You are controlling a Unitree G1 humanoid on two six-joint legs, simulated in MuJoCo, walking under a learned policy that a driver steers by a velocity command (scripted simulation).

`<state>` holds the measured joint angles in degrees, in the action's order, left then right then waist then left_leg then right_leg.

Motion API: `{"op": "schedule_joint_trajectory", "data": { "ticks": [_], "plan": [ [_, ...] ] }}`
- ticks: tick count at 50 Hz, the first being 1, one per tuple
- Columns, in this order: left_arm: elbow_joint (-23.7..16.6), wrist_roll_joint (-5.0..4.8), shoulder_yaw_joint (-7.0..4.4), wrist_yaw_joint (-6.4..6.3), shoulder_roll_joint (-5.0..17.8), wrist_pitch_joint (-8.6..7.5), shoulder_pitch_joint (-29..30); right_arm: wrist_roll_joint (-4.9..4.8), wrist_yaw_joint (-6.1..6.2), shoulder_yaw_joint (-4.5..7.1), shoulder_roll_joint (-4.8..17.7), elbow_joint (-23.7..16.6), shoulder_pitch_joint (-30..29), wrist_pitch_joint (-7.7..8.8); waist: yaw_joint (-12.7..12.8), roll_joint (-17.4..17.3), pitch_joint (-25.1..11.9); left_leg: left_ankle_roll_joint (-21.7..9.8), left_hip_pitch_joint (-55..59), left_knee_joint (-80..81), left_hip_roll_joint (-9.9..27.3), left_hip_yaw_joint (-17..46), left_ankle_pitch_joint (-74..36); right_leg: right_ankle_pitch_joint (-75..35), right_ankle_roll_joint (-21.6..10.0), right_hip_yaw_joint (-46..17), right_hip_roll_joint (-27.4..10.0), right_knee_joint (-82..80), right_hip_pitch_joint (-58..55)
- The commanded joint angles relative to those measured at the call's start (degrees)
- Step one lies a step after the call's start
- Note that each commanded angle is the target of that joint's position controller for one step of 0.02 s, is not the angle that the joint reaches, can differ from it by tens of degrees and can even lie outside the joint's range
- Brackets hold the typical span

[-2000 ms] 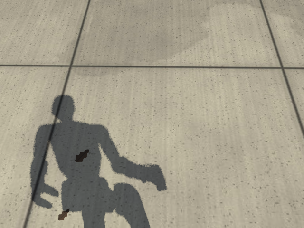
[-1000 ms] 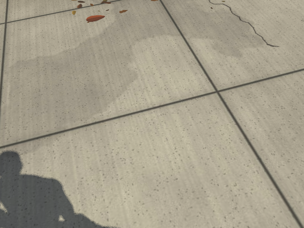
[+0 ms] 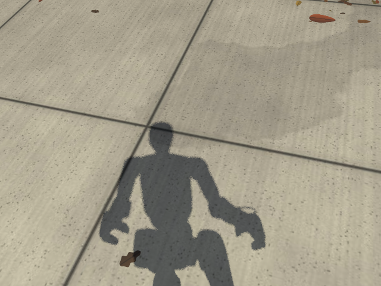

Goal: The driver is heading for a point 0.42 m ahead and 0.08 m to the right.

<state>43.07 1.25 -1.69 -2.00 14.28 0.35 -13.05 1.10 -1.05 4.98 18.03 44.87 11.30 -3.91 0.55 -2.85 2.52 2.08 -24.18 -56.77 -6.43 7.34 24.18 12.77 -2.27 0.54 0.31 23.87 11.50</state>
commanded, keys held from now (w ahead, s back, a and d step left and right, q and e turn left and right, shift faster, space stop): no key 0.10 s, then w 0.04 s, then w+e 0.54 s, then w+q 0.08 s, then no key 0.24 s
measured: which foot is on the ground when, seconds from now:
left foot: up 0.00-0.12, down 0.14-0.58, up 0.60-1.00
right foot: down 0.00-0.16, up 0.18-0.54, down 0.56-1.00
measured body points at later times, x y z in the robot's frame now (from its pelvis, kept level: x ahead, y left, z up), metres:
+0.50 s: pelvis +0.07 -0.02 -0.01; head +0.08 -0.03 +0.44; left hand +0.22 +0.24 -0.12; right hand +0.04 -0.29 -0.15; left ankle -0.03 +0.12 -0.75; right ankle +0.14 -0.14 -0.72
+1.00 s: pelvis +0.28 -0.12 -0.01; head +0.31 -0.14 +0.44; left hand +0.35 +0.13 -0.14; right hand +0.35 -0.38 -0.14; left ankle +0.46 -0.06 -0.71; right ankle +0.16 -0.14 -0.75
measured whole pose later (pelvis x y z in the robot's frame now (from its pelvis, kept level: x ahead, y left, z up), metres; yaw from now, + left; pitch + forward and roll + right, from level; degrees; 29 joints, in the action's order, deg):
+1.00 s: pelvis +0.28 -0.12 -0.01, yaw -16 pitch +0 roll -1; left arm 52.4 0.6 -0.9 -0.5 12.1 -3.2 -21.5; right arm 1.6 -1.4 0.6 13.9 49.1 6.4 1.8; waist 1.9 -2.7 4.2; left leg -1.6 -33.1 -36.9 1.7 -3.6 0.5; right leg 17.2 -6.4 -1.4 7.7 14.5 -2.9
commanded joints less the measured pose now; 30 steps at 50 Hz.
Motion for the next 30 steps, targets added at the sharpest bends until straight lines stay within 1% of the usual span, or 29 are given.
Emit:
{"op": "schedule_joint_trajectory", "data": {
  "ticks": [1, 2, 4, 5, 6, 7, 8, 9, 10, 11, 12, 13, 14, 15, 17, 20, 23, 25, 26, 27, 28, 29, 30],
  "plan": [
    [-1.73, -0.02, -1.9, 0.12, 8.31, -0.76, -1.4, -0.5, 0.2, -0.63, 1.38, -2.99, -1.16, 0.14, 1.08, 12.15, -4.26, 0.69, -0.59, 9.74, 1.23, -2.41, 2.66, -27.37, -9.44, -9.64, -12.1, -3.07, -9.86],
    [-1.42, 0.1, -1.98, 0.35, 8.71, -0.62, -1.36, -0.74, 0.35, -1.03, 1.04, -2.87, -1.55, 0.07, 1.38, 13.06, -4.46, 0.29, 2.82, 14.22, 1.72, -4.1, 3.83, -27.47, -9.37, -9.27, -11.96, -2.69, -8.89],
    [-0.32, 0.28, -2.33, 0.84, 9.81, -0.09, -2.0, -1.34, 0.88, -1.34, 1.44, -2.3, -1.43, 0.13, 1.61, 14.7, -4.45, -0.62, 7.63, 22.02, 1.69, -6.96, 2.82, -30.59, -9.34, -9.7, -11.91, -1.39, -7.86],
    [0.22, 0.03, -2.4, 0.98, 9.97, 0.22, -1.8, -1.42, 1.15, -1.56, 1.12, -1.47, -0.05, 0.36, 0.49, 14.14, -4.33, -1.28, 10.69, 28.7, 1.86, -7.75, -1.98, -31.82, -8.57, -9.39, -11.43, 0.0, -7.14],
    [0.68, -0.24, -2.19, 1.13, 9.36, 0.35, -1.67, -1.08, 1.47, -2.09, 0.21, -0.2, 2.32, 0.85, -1.0, 12.28, -5.46, -2.19, 16.96, 38.97, 2.31, -8.21, -10.18, -25.19, -6.6, -8.8, -10.76, 0.43, -4.81],
    [1.08, -0.03, -1.74, 1.24, 7.74, 0.09, -2.65, -0.24, 1.86, -2.27, 0.99, 0.6, 2.92, 1.58, -0.91, 9.74, -6.36, -3.32, 24.84, 42.78, 4.87, -4.24, -14.36, -14.04, -3.79, -8.99, -10.0, 0.09, 0.8],
    [0.55, -0.01, -1.0, 1.79, 4.8, -0.22, -3.66, 1.07, 2.36, -1.92, 4.34, 1.15, 5.49, 2.56, -0.91, 0.77, -7.9, -5.53, 33.04, 43.96, 14.85, 7.16, -7.02, 0.73, -1.61, -6.02, -6.26, 6.19, 9.59],
    [-0.95, -0.42, -0.55, 1.66, 3.87, -0.19, -0.72, 0.46, 2.25, 0.16, 11.28, 2.5, 6.14, 2.33, -2.17, -11.53, -2.81, -12.01, 25.95, 45.14, 21.6, 15.68, 2.36, 14.02, -0.88, 1.85, 1.6, 10.0, 15.97],
    [-1.59, 0.45, -1.6, 1.68, 8.2, 0.19, 4.62, 1.12, 1.96, 0.04, 9.07, 2.75, 7.23, 2.73, -5.58, -8.29, 2.4, -15.47, 23.28, 48.7, 24.16, 18.82, 10.9, 17.42, -0.76, 0.29, -0.18, 19.61, 20.09],
    [-1.88, 0.01, -2.23, 2.22, 8.66, 0.24, 5.88, 1.4, 2.0, -0.64, 7.03, 3.04, 7.07, 3.34, -5.15, -6.45, 5.46, -16.21, 21.93, 51.28, 24.43, 18.92, 14.29, 16.48, -1.15, -1.74, -0.34, 25.0, 24.0],
    [-0.74, -0.49, -2.52, 2.76, 8.54, 0.06, 3.85, 1.28, 2.23, -1.03, 5.68, 3.03, 5.6, 3.81, -3.76, -5.64, 6.77, -14.93, 22.2, 52.4, 22.67, 15.79, 12.61, 13.9, -1.13, -3.69, -0.7, 27.24, 25.41],
    [-0.19, -0.22, -2.78, 3.37, 8.28, -0.25, 2.61, 0.72, 2.61, -1.25, 4.86, 3.37, 5.14, 4.51, -2.83, -5.91, 6.86, -13.8, 23.37, 52.96, 21.48, 12.5, 9.19, 11.24, -1.0, -4.21, -1.23, 27.96, 26.14],
    [0.81, 0.12, -2.75, 3.78, 7.54, -0.65, 1.41, 0.6, 2.76, -1.31, 4.36, 3.58, 4.82, 5.33, -2.38, -5.38, 5.83, -13.11, 24.66, 52.48, 20.08, 8.96, 3.63, 8.7, -0.72, -4.26, -1.11, 29.02, 25.85],
    [1.34, 0.27, -2.77, 4.01, 6.99, -0.89, 1.01, 0.58, 2.74, -1.32, 4.07, 3.79, 4.96, 6.06, -2.22, -4.4, 4.42, -12.75, 25.53, 51.94, 19.45, 6.19, -0.69, 6.95, -0.34, -3.68, -0.99, 29.69, 25.57],
    [0.98, 0.43, -2.65, 4.42, 6.03, -0.91, 2.51, 0.46, 2.55, -1.23, 3.79, 4.24, 5.52, 7.14, -2.5, -3.74, 3.44, -12.87, 25.56, 51.57, 19.76, 2.6, -4.56, 4.62, 0.68, -2.29, -1.78, 28.35, 25.58],
    [-0.75, 0.57, -2.3, 5.38, 5.13, -0.58, 6.34, 0.56, 2.29, -0.87, 4.5, 4.86, 6.45, 7.89, -3.41, -4.19, 4.35, -13.12, 23.29, 51.32, 20.89, -0.79, -5.95, 2.58, 1.49, -0.61, -3.22, 22.81, 24.08],
    [-2.49, 0.46, -2.11, 6.28, 5.14, -0.33, 8.68, 0.82, 1.93, -0.33, 5.99, 5.39, 7.23, 8.27, -3.56, -4.14, 5.27, -12.5, 21.06, 49.8, 21.76, -4.22, -8.49, 2.92, 0.21, 1.46, -3.58, 16.97, 20.07],
    [-3.25, 0.37, -2.24, 6.46, 5.72, -0.32, 8.59, 0.78, 1.64, 0.06, 7.12, 5.53, 7.5, 8.26, -3.23, -3.98, 5.0, -11.78, 19.89, 47.65, 22.3, -5.91, -11.11, 3.71, -1.51, 4.08, -2.51, 14.59, 16.04],
    [-3.3, 0.42, -2.38, 6.38, 5.95, -0.41, 7.36, 0.66, 1.54, 0.24, 7.73, 5.58, 7.27, 8.15, -2.3, -3.72, 4.63, -11.3, 19.11, 45.12, 22.52, -6.97, -15.15, 4.32, -2.58, 5.34, -1.47, 13.25, 13.09],
    [-2.43, 0.6, -2.67, 6.1, 6.08, -0.65, 3.69, 0.41, 1.48, 0.32, 8.18, 5.48, 6.36, 8.0, 0.02, -2.5, 3.08, -10.38, 17.44, 39.1, 21.75, -9.41, -23.7, 3.84, -3.72, 6.79, 0.64, 10.8, 7.11],
    [-0.12, 1.04, -3.45, 5.57, 7.09, -1.17, -3.2, 0.39, 1.42, 0.04, 7.68, 5.43, 6.42, 7.84, 3.05, 0.81, -0.79, -9.1, 14.98, 27.35, 19.41, -13.24, -33.44, 3.64, -4.88, 6.99, 3.41, 8.19, -2.04],
    [2.89, 1.58, -4.97, 4.63, 10.84, -1.72, -13.93, 0.92, 1.35, -0.76, 5.93, 4.47, 6.49, 7.73, 7.34, 8.2, -7.62, -6.58, 7.69, 9.0, 15.93, -17.53, -32.18, 10.68, -7.22, -1.85, -0.75, 3.84, -14.49],
    [2.51, 1.04, -6.46, 3.89, 18.9, -2.25, -18.05, 0.63, 0.43, -2.46, -0.45, -0.43, 5.61, 8.21, 6.92, 25.21, -11.61, -3.02, -13.14, -10.8, 5.13, -17.09, 2.71, 24.97, -14.84, -38.02, -18.81, -9.28, -25.16]
  ]
}}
